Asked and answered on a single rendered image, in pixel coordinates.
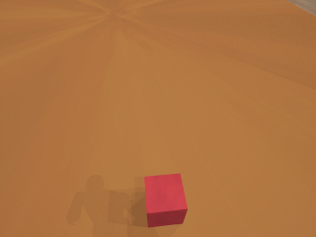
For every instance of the carton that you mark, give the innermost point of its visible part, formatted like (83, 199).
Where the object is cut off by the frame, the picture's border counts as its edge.
(165, 200)

